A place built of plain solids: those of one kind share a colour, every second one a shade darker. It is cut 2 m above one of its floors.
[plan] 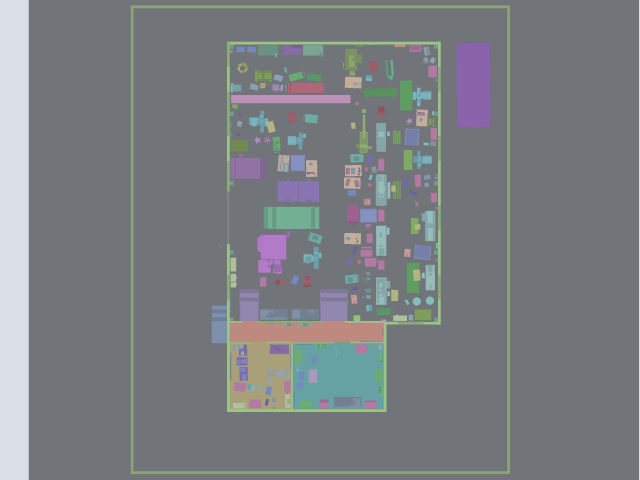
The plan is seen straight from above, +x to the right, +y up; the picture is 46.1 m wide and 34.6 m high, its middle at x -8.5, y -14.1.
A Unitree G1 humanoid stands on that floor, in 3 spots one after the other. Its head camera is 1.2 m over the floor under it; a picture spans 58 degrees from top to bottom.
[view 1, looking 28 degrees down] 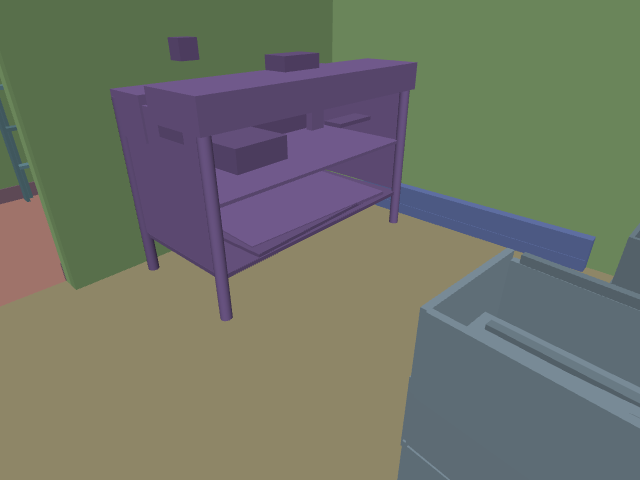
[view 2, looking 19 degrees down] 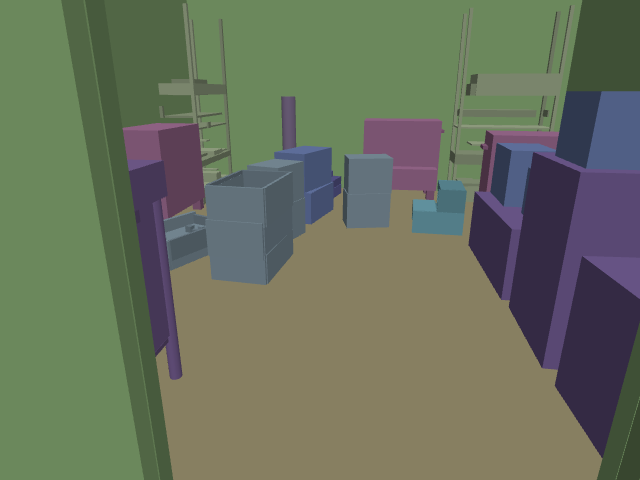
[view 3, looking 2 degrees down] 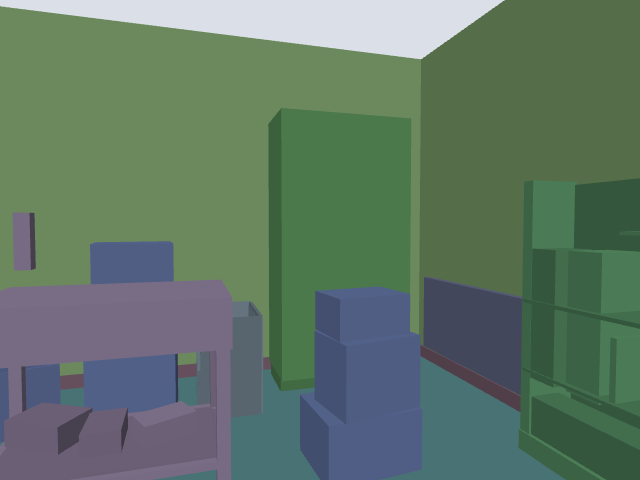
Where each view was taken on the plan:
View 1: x -12.95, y -23.60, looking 42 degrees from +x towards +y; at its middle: raised_floor_crib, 2.56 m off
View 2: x -12.95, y -20.75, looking -82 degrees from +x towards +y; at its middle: raised_floor_crib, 3.68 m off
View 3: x -6.90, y -23.60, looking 163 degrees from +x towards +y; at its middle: tall_cupboard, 3.08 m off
